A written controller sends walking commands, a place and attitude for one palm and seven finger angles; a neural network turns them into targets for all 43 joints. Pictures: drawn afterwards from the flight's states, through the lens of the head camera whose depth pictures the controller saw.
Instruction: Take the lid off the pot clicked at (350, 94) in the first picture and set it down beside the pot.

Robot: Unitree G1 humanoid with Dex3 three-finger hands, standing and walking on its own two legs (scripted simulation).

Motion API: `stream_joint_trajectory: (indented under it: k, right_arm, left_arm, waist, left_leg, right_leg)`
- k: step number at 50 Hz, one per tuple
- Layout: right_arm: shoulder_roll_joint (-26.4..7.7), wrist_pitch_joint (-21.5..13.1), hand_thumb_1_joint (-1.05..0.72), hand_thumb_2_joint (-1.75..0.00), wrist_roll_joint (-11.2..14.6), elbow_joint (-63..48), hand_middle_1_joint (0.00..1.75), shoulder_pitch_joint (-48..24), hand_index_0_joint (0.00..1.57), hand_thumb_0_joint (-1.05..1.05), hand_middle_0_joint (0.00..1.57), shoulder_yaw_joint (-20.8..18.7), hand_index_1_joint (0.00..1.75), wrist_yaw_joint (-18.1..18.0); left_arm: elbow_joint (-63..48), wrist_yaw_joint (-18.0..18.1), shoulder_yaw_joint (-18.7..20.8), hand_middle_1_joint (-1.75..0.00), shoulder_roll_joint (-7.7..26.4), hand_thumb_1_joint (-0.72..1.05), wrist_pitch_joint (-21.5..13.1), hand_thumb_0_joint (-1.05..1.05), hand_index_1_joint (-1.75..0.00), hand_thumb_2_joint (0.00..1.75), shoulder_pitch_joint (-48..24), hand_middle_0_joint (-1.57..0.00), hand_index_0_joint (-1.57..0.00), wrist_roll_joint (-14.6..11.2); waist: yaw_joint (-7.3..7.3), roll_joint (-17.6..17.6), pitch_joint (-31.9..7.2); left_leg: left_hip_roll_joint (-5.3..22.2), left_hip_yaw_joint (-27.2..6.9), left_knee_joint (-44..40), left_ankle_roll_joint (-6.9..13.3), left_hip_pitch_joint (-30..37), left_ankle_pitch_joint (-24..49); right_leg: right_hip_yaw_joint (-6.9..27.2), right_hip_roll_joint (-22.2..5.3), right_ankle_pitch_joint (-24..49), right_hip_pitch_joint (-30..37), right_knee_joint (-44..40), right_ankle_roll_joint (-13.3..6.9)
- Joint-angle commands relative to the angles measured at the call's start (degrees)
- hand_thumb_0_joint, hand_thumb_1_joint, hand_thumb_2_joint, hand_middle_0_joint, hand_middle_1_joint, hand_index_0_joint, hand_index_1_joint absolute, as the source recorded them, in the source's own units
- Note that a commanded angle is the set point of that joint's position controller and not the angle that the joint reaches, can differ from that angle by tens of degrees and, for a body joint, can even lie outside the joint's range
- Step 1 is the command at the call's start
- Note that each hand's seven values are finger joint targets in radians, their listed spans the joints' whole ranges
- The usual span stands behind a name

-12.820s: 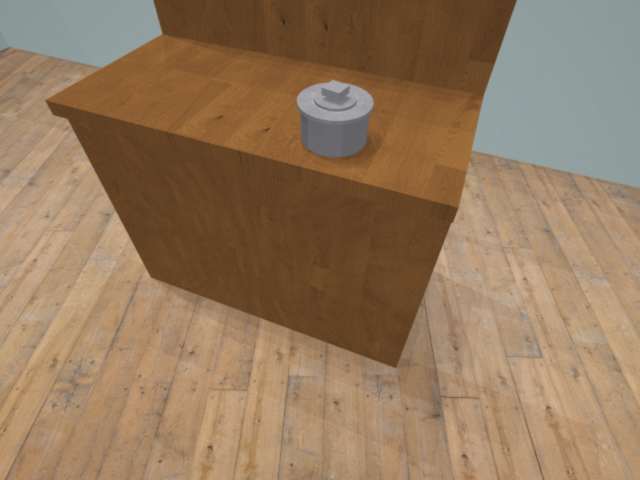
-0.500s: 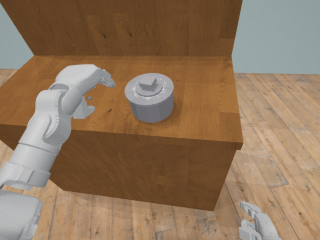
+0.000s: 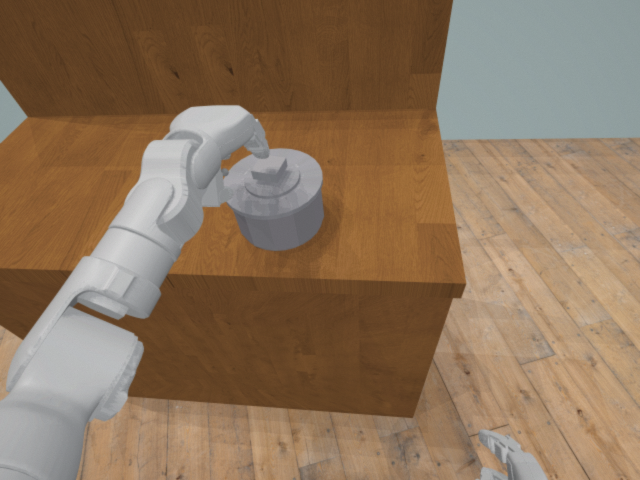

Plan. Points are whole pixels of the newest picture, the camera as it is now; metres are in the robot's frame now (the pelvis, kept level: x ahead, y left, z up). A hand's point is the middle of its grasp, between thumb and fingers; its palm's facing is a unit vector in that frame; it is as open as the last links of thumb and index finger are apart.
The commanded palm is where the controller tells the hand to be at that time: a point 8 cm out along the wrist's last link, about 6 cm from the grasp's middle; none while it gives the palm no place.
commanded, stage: move the open hand above the knob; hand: left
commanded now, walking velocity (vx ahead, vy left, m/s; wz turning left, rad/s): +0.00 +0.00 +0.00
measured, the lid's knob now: (269, 168) +0.53 +0.08 +0.11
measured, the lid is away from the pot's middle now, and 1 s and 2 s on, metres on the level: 0.00 0.00 0.00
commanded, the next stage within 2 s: lower the open fingers around the knob in 1.22 s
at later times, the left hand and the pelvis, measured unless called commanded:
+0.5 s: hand (259, 142) +0.50 +0.08 +0.17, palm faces -0.28 -0.02 -0.96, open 10.0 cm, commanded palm +0.49 +0.09 +0.24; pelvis +0.01 -0.01 +0.00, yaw -1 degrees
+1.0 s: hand (248, 141) +0.49 +0.09 +0.18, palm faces -0.23 -0.01 -0.97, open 10.0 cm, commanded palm +0.48 +0.09 +0.24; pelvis +0.01 +0.00 +0.00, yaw -1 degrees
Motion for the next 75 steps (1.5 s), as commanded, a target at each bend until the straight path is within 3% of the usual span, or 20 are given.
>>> stream_joint_trajectory:
  k: [1, 4, 6, 9, 10, 12, 14, 19, 27, 33, 36, 40, 45, 51, 60, 64, 68, 70, 74, 75]
  right_arm:
    - [-5.91, -2.95, -0.9, -0.9, -0.16, -6.92, 0.3, -2.31, 0.2, 0.0, 0.2, -2.4, 0.3, -0.26]
    - [-6.88, -1.99, -0.9, -0.9, 0.27, -6.1, 0.3, -0.78, 0.2, 0.0, 0.2, -2.7, 0.3, 0.04]
    - [-6.35, -2.0, -0.9, -0.9, 0.04, -7.35, 0.3, -2.19, 0.2, 0.0, 0.2, -2.49, 0.3, 0.29]
    - [-6.48, -2.27, -0.9, -0.9, -0.44, -7.29, 0.3, -1.15, 0.2, 0.0, 0.2, -3.23, 0.3, -0.35]
    - [-6.54, -2.79, -0.9, -0.9, -0.59, -6.67, 0.3, -0.35, 0.2, 0.0, 0.2, -3.14, 0.3, -0.6]
    - [-6.36, -3.11, -0.9, -0.9, -0.6, -5.0, 0.3, 1.19, 0.2, 0.0, 0.2, -2.78, 0.3, -1.41]
    - [-6.9, -2.61, -0.9, -0.9, -0.17, -3.67, 0.3, 2.76, 0.2, 0.0, 0.2, -2.77, 0.3, -1.72]
    - [-6.51, -2.75, -0.9, -0.9, -0.65, -4.02, 0.3, 3.31, 0.2, 0.0, 0.2, -3.26, 0.3, -1.0]
    - [-6.39, -3.85, -0.9, -0.9, -1.0, -4.57, 0.3, 3.83, 0.2, 0.0, 0.2, -3.22, 0.3, -2.36]
    - [-7.28, -2.94, -0.9, -0.9, -0.36, -4.0, 0.3, 4.25, 0.2, 0.0, 0.2, -2.97, 0.3, -1.64]
    - [-6.57, -2.74, -0.9, -0.9, -0.42, -5.21, 0.3, 2.74, 0.2, 0.0, 0.2, -3.25, 0.3, -1.12]
    - [-6.46, -3.71, -0.9, -0.9, -0.48, -5.32, 0.3, 3.56, 0.2, 0.0, 0.2, -3.71, 0.3, -1.55]
    - [-6.22, -3.68, -0.9, -0.9, -0.29, -2.78, 0.3, 4.62, 0.2, 0.0, 0.2, -3.66, 0.3, -1.28]
    - [-6.49, -2.54, -0.9, -0.9, -0.55, -3.18, 0.3, 3.32, 0.2, 0.0, 0.2, -3.3, 0.3, -0.74]
    - [-6.79, -2.84, -0.9, -0.9, -0.78, -2.58, 0.3, 4.59, 0.2, 0.0, 0.2, -2.64, 0.3, -2.0]
    - [-6.34, -3.21, -0.9, -0.9, -1.0, -3.81, 0.3, 4.57, 0.2, 0.0, 0.2, -3.03, 0.3, -1.54]
    - [-6.77, -2.62, -0.9, -0.9, -0.77, -3.09, 0.3, 5.14, 0.2, 0.0, 0.2, -3.12, 0.3, -1.39]
    - [-7.34, -2.91, -0.9, -0.9, -0.74, -3.38, 0.3, 5.23, 0.2, 0.0, 0.2, -3.02, 0.3, -1.93]
    - [-6.65, -4.49, -0.9, -0.9, -0.68, -3.1, 0.3, 6.2, 0.2, 0.0, 0.2, -3.47, 0.3, -2.65]
    - [-7.05, -4.77, -0.9, -0.9, -0.81, -2.37, 0.3, 6.55, 0.2, 0.0, 0.2, -3.68, 0.3, -2.63]
  left_arm:
    - [-3.76, 3.35, 6.73, -0.08, 9.96, -0.34, -0.04, 0.0, -0.08, 1.55, -32.03, -0.85, -0.85, 1.44]
    - [5.26, 3.47, 5.84, -0.08, 7.15, -0.34, 1.09, 0.0, -0.08, 1.55, -26.51, -0.85, -0.85, 0.9]
    - [0.8, 3.0, 3.71, -0.08, 5.97, -0.34, 1.1, 0.0, -0.08, 1.55, -31.81, -0.85, -0.85, 1.91]
    - [-5.08, 3.24, 5.15, -0.08, 8.25, -0.34, 0.08, 0.0, -0.08, 1.55, -40.48, -0.85, -0.85, 1.67]
    - [-6.34, 3.67, 9.22, -0.08, 14.0, -0.34, -0.49, 0.0, -0.08, 1.55, -44.59, -0.85, -0.85, 2.66]
    - [2.58, 4.05, 9.95, -0.08, 14.43, -0.34, -0.41, 0.0, -0.08, 1.55, -43.73, -0.85, -0.85, 2.62]
    - [8.98, 4.58, 7.35, -0.08, 10.78, -0.34, 0.17, 0.0, -0.08, 1.55, -41.79, -0.85, -0.85, 1.65]
    - [11.13, 4.59, 2.27, -0.08, 3.07, -0.34, 0.67, 0.0, -0.08, 1.55, -40.65, -0.85, -0.85, 2.6]
    - [6.38, 4.35, 8.99, -0.08, 13.68, -0.34, -2.03, 0.0, -0.08, 1.55, -50.14, -0.85, -0.85, 3.76]
    - [16.96, 4.18, 7.95, -0.08, 10.69, -0.34, -0.52, 0.0, -0.08, 1.55, -36.51, -0.85, -0.85, 3.19]
    - [8.36, 3.67, 3.23, -0.08, 5.68, -0.34, -1.07, 0.0, -0.08, 1.55, -41.94, -0.85, -0.85, 3.12]
    - [0.29, 4.25, 7.46, -0.08, 11.64, -0.34, -3.16, 0.0, -0.08, 1.55, -48.67, -0.85, -0.85, 2.51]
    - [9.83, 5.51, 2.81, -0.08, 4.29, -0.34, -1.6, 0.0, -0.08, 1.55, -44.84, -0.85, -0.85, 2.26]
    - [10.66, 5.98, 1.98, -0.08, 2.57, -0.34, 0.33, 0.0, -0.08, 1.55, -46.18, -0.85, -0.85, 2.93]
    - [16.19, 7.43, 6.82, -0.08, 8.18, -0.34, 1.48, 0.0, -0.08, 1.55, -47.62, -0.85, -0.85, 3.2]
    - [13.77, 6.77, 2.64, -0.08, 2.55, -0.34, 0.95, 0.0, -0.08, 1.55, -46.14, -0.85, -0.85, 3.94]
    - [17.93, 5.15, 2.77, -0.08, 2.98, -0.34, 3.75, 0.0, -0.08, 1.55, -45.66, -0.85, -0.85, 3.4]
    - [17.33, 4.7, 6.61, -0.08, 8.25, -0.34, 3.57, 0.0, -0.08, 1.55, -46.47, -0.85, -0.85, 3.11]
    - [13.23, 3.04, 0.1, -0.08, 1.31, -0.34, 1.95, 0.0, -0.08, 1.55, -52.6, -0.85, -0.85, 2.62]
    - [14.94, 2.98, 2.03, -0.08, 3.73, -0.34, 1.95, 0.0, -0.08, 1.55, -51.67, -0.85, -0.85, 3.51]
  waist:
    - [-0.85, -5.82, -22.89]
    - [-1.11, -9.56, -17.83]
    - [-0.95, -8.15, -21.47]
    - [-2.27, -7.98, -25.8]
    - [-1.91, -7.72, -28.55]
    - [-2.23, -10.51, -25.04]
    - [-3.12, -10.12, -21.07]
    - [-3.23, -6.77, -23.52]
    - [-3.15, -8.26, -30.55]
    - [-2.29, -10.99, -21.93]
    - [-2.95, -6.07, -24.51]
    - [-3.46, -5.37, -29.42]
    - [-4.02, -6.62, -23.05]
    - [-3.77, -7.07, -24.71]
    - [-3.34, -11.48, -23.01]
    - [-3.27, -7.7, -25.7]
    - [-3.81, -9.45, -23.32]
    - [-3.37, -10.21, -23.98]
    - [-5.38, -7.9, -25.8]
    - [-5.28, -7.34, -24.73]
  left_leg:
    - [1.37, -4.29, -0.3, -0.61, 13.83, 19.18]
    - [1.53, -3.48, -0.57, -0.72, 9.58, 16.75]
    - [1.1, -3.18, -0.47, -0.48, 10.43, 16.89]
    - [1.1, -3.51, 0.53, 0.35, 13.57, 19.86]
    - [1.14, -3.59, 0.4, 0.43, 14.21, 19.82]
    - [0.98, -2.87, -0.07, 0.71, 11.21, 17.78]
    - [1.09, -2.57, -1.05, 0.41, 8.32, 16.07]
    - [1.35, -2.69, 0.31, 0.27, 11.53, 21.16]
    - [1.16, -1.9, 0.51, 1.37, 11.54, 21.65]
    - [1.74, -1.27, -0.36, 0.75, 7.87, 19.51]
    - [1.67, -1.93, 0.18, 0.85, 12.01, 21.86]
    - [2.04, -3.51, 0.95, 1.09, 17.13, 24.68]
    - [2.56, -3.96, 0.31, 0.06, 15.89, 22.13]
    - [2.46, -4.08, -0.04, -0.61, 15.48, 20.34]
    - [2.37, -3.43, -1.68, -0.28, 10.37, 15.82]
    - [2.65, -3.89, -0.39, -0.46, 14.23, 22.51]
    - [2.09, -3.36, -0.86, -0.24, 12.44, 17.99]
    - [1.72, -2.99, -1.23, 0.27, 10.96, 15.72]
    - [1.45, -3.98, -0.47, 0.52, 14.85, 18.28]
    - [1.61, -4.3, -0.18, 0.48, 15.65, 17.87]
  right_leg:
    - [1.71, 1.09, 21.21, 2.86, -2.21, -0.85]
    - [1.05, 1.12, 20.49, 2.01, -2.53, -0.74]
    - [1.71, 0.88, 21.57, 3.49, -2.1, -0.65]
    - [2.46, 0.79, 25.15, 4.88, -2.84, -0.6]
    - [3.23, 0.88, 26.21, 6.68, -2.65, -0.41]
    - [3.12, 1.0, 26.69, 6.47, -2.97, -0.28]
    - [2.39, 0.95, 25.0, 4.68, -3.35, -0.44]
    - [2.29, 0.9, 26.18, 2.17, -2.75, -0.59]
    - [4.32, 0.45, 32.27, 8.34, -2.68, 0.07]
    - [2.96, 0.83, 28.23, 4.39, -3.27, 0.07]
    - [2.88, 0.77, 27.1, 2.45, -3.27, -0.17]
    - [3.22, 1.14, 27.0, 2.92, -3.49, -0.13]
    - [1.56, 1.67, 21.17, -3.46, -3.33, -0.5]
    - [1.36, 1.45, 19.6, -3.56, -2.71, -0.85]
    - [1.85, 1.39, 19.63, -0.19, -3.33, -0.76]
    - [1.76, 1.19, 21.69, -1.43, -2.98, -0.96]
    - [1.58, 1.59, 20.8, -1.5, -3.38, -0.59]
    - [2.26, 1.38, 21.6, 1.17, -3.69, -0.55]
    - [2.17, 1.39, 22.35, -1.15, -4.13, -0.61]
    - [2.12, 1.78, 21.32, -2.65, -4.25, -0.62]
